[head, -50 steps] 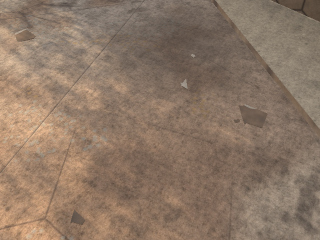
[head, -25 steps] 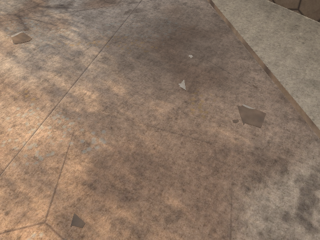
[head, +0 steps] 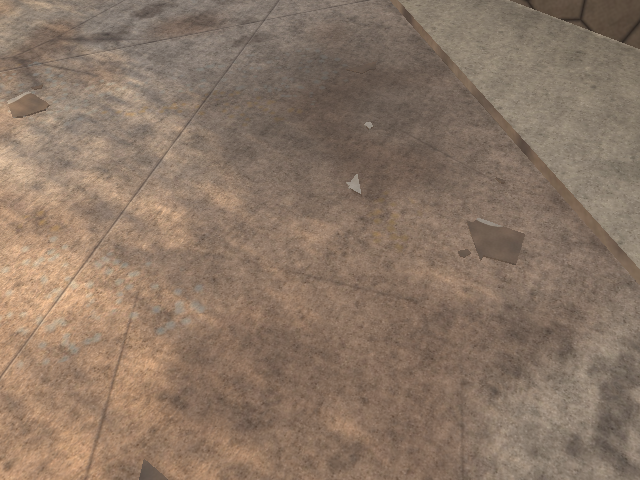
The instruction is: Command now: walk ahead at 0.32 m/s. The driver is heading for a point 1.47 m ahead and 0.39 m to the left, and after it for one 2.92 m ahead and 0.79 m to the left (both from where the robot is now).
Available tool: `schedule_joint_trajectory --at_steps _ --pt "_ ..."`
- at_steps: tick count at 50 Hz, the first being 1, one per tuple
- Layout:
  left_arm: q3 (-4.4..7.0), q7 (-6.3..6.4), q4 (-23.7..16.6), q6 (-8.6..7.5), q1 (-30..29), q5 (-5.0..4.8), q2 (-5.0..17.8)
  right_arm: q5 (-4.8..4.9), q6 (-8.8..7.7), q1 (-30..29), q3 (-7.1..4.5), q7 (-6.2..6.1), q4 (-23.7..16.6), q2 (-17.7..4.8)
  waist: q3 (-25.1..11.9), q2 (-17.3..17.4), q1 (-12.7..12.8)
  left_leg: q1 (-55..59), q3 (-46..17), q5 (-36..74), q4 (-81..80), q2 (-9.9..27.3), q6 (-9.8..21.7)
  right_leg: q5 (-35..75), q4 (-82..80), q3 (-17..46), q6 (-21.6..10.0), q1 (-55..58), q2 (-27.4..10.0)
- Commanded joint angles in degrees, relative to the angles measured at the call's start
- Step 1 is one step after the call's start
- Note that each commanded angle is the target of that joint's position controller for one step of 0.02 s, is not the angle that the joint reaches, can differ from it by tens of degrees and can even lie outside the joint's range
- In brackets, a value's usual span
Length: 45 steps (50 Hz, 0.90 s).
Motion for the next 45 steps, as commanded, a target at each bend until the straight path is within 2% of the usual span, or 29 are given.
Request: schedule_joint_trajectory --at_steps 1,3,4,5,6,7,8,9,11,13,16,20,23,24,26,27,28,29,30,31,32,33,34,35,36,37,40,43,45 --pt "0.62 -1.03 -2.4 -2.13 -3.0 -0.14 3.1 0.77 -0.36 -3.3 -2.18 0.19 -3.4 -10.3 4.1 4.4 2.0 -7.1 -10.3 -5.5 -10.6 11.5 9.2 9.2 -10.6 -3.2 0.4 4.5 0.7" --pt "1.64 -0.81 1.1 -1.58 4.7 -0.42 4.5 0.49 -0.21 -2.7 -1.65 0.52 -3.3 -8.8 1.7 2.7 5.5 -14.1 -7.8 -5.0 -4.4 9.2 7.6 12.1 -13.6 -4.9 0.6 17.6 3.6" --pt "2.41 -0.33 2.2 -1.4 9.8 -0.82 6.2 -0.03 -0.61 -3.5 -0.74 0.8 -3.5 -6.2 0.0 0.2 8.4 -18.4 -4.9 -2.4 4.2 6.9 5.4 9.8 -15.9 -0.5 -0.9 24.7 0.7" --pt "3.35 0.34 2.8 -1.25 16.5 -0.33 11.2 -1.66 -1.22 -4.8 0.85 1.35 -5.3 -1.1 -3.3 -14.0 10.3 -25.8 1.7 -7.3 26.8 1.8 1.0 2.9 -23.2 18.5 -5.6 30.6 -12.8" --pt "3.52 -0.77 3.0 -1.99 18.5 1.04 14.7 0.1 -2.48 -4.8 0.46 1.21 -7.8 -1.7 -3.6 -20.2 9.1 -37.5 -0.9 -16.3 40.2 -3.2 0.7 -10.8 -32.8 43.1 -14.4 31.7 -22.0" --pt "2.4 -1.29 1.9 -2.85 12.9 1.04 11.4 1.57 -3.35 -5.8 -0.47 1.24 -8.0 -6.3 2.0 -11.5 7.0 -42.4 -4.8 -13.2 47.2 1.8 2.1 -16.5 -33.5 41.7 -15.0 27.4 -22.5" --pt "1.37 -1.58 0.7 -3.3 8.4 0.95 8.3 1.97 -3.87 -6.2 -0.8 1.68 -7.9 -7.5 5.3 -9.0 5.6 -43.7 -4.9 -6.6 47.6 4.3 3.3 -13.3 -33.6 34.1 -12.8 25.0 -19.3" --pt "0.81 -1.84 -0.1 -3.4 5.3 1.12 7.3 1.39 -3.93 -5.4 -0.88 1.78 -6.9 -6.9 5.5 -7.1 4.3 -42.1 -4.5 -1.7 46.2 5.9 3.4 -5.7 -34.0 26.9 -10.7 23.2 -16.5" --pt "-0.06 -1.76 -0.1 -3.04 3.8 1.58 5.2 0.46 -3.29 -5.4 -1.28 2.33 -6.3 -6.3 5.3 -7.1 3.4 -38.7 -4.1 4.9 42.1 7.6 2.7 9.7 -34.5 15.3 -7.5 21.0 -12.6" --pt "-0.1 -1.27 1.4 -2.9 6.9 2.03 5.2 0.45 -2.41 -5.2 -0.95 2.87 -6.0 -3.7 4.4 -6.8 3.8 -38.6 -3.3 8.8 41.1 6.9 1.5 20.9 -34.3 8.4 -7.2 21.0 -10.9" --pt "0.04 -0.54 2.1 -2.86 7.7 2.58 6.4 0.31 -1.76 -10.2 -0.66 2.65 -8.9 -2.4 6.0 -4.8 4.5 -40.0 -4.4 14.1 32.6 4.7 -0.1 26.1 -35.7 2.6 -7.7 18.7 -10.6" --pt "-0.08 0.42 2.7 -3.04 7.9 1.88 7.4 -0.42 -1.89 -17.9 0.31 3.39 -12.9 -0.8 7.5 -4.7 6.1 -34.6 0.7 22.9 18.6 3.9 -0.2 27.3 -38.2 -3.9 -6.8 16.6 -10.4" --pt "0.05 0.61 3.9 -2.34 10.0 1.26 7.7 -0.18 -2.1 -21.5 0.61 4.57 -15.7 -0.5 8.5 -4.0 6.4 -34.9 2.3 21.2 13.7 3.2 1.7 33.3 -35.7 -6.2 -6.5 22.4 -12.5" --pt "0.21 0.67 3.8 -1.91 9.6 1.19 8.2 -0.09 -2.23 -21.7 0.44 5.01 -16.4 -1.0 8.0 -4.4 5.8 -34.4 3.1 19.1 12.8 2.6 2.6 39.0 -33.6 -7.0 -6.2 24.7 -13.1" --pt "0.72 1.09 2.9 -0.91 8.0 1.39 10.1 0.04 -2.19 -19.5 -0.55 5.66 -17.2 -3.0 4.1 -6.7 3.2 -29.4 6.3 13.5 13.4 -0.5 4.9 60.5 -25.6 -8.6 -5.1 28.8 -13.9" --pt "0.96 1.45 2.4 -0.21 7.4 1.66 10.8 0.17 -1.95 -15.2 -1.48 5.77 -16.7 -4.6 0.8 -8.1 0.7 -24.4 7.7 10.5 14.2 -2.6 6.1 70.2 -18.5 -9.3 -4.4 29.9 -13.9" --pt "1.11 1.68 1.7 0.5 6.5 1.87 11.5 0.35 -1.71 -7.4 -2.9 5.61 -15.0 -7.1 -3.9 -8.4 -3.3 -14.3 8.1 10.2 13.0 -4.7 7.7 73.7 -7.7 -9.8 -3.6 27.7 -13.2" --pt "0.92 1.81 0.6 0.55 6.0 1.84 11.8 0.37 -1.26 1.8 -4.77 4.75 -13.1 -10.5 -8.6 -6.0 -7.9 2.0 2.8 11.1 10.3 -3.3 10.1 64.7 6.9 -9.9 -1.7 17.0 -11.1" --pt "-1.25 0.64 -1.8 -0.84 11.2 3.28 4.4 -0.08 -0.74 6.7 -6.06 3.56 -12.7 -16.0 -16.0 8.6 -4.0 24.8 -24.2 6.1 10.0 11.9 18.8 17.7 30.0 -8.6 1.7 -7.5 -2.0" --pt "-2.1 -0.59 -2.8 -3.72 10.9 1.79 3.7 -0.26 -1.04 6.6 -5.4 3.37 -13.5 -14.7 -24.3 8.9 -3.3 32.3 -50.9 -4.7 -2.4 20.5 26.0 -10.3 42.3 4.3 1.6 -19.6 5.7" --pt "-0.53 -1.2 -5.0 -5.56 2.9 -0.63 9.0 -0.84 -1.45 4.9 -4.56 3.11 -13.2 -11.0 -16.0 4.7 -5.1 26.9 -43.4 -5.4 -5.5 17.9 21.2 -5.8 42.9 8.5 -0.3 -25.7 1.6" --pt "-0.58 -1.09 -6.6 -6.35 -0.4 -1.1 9.3 -0.64 -1.94 0.7 -4.02 3.02 -14.0 -9.1 -8.4 0.6 -2.9 16.6 -34.4 -1.4 -6.4 15.5 18.5 0.1 38.1 7.5 -1.3 -25.4 -1.3" --pt "-0.34 -0.47 -6.2 -6.33 -0.8 -0.05 8.9 -0.61 -2.23 -3.9 -3.49 3.18 -15.3 -7.6 -4.1 -4.3 0.2 6.7 -28.1 4.8 -7.4 12.8 16.7 3.3 32.7 6.7 -0.9 -22.0 -3.6" --pt "0.21 0.0 -6.0 -5.6 0.3 1.0 9.2 -1.09 -2.36 -6.8 -2.99 3.16 -16.4 -6.2 -2.1 -4.1 2.7 -0.3 -23.2 9.9 -8.6 10.3 15.6 5.3 29.0 6.7 -0.3 -17.5 -5.2" --pt "0.37 -0.01 -6.2 -4.7 1.5 1.53 9.0 -1.36 -2.29 -7.9 -2.81 3.06 -17.1 -5.8 -1.4 -2.2 4.1 -4.7 -21.3 12.4 -9.7 9.0 15.6 6.1 27.0 6.6 0.5 -14.5 -6.0" --pt "0.35 0.03 -6.8 -3.99 1.9 2.05 8.2 -1.02 -2.32 -7.8 -2.92 2.88 -17.1 -6.1 -1.0 -1.2 4.7 -7.5 -19.6 15.4 -10.4 8.2 15.9 6.5 24.7 5.9 1.6 -13.4 -6.2" --pt "0.02 0.46 -9.7 -2.9 -3.1 2.9 6.8 -0.75 -2.36 -5.0 -3.52 1.74 -16.8 -8.3 0.9 0.0 3.8 -13.2 -14.5 20.2 -11.0 5.9 15.4 13.7 14.5 3.7 4.5 -13.9 -5.4" --pt "-0.7 0.33 -12.1 -3.2 -10.6 2.6 5.1 -0.16 -1.68 -1.4 -3.8 0.9 -16.3 -9.1 0.9 1.2 0.6 -13.7 -12.4 16.6 -9.1 3.0 12.3 25.7 -0.9 3.2 5.0 -11.4 -2.6" --pt "-0.88 -0.17 -13.5 -3.52 -14.5 1.85 5.0 0.04 -1.28 0.9 -3.88 0.7 -15.9 -9.4 0.5 2.2 -1.4 -12.9 -13.7 13.4 -8.2 3.2 11.0 30.0 -7.4 2.8 5.0 -8.6 -0.4"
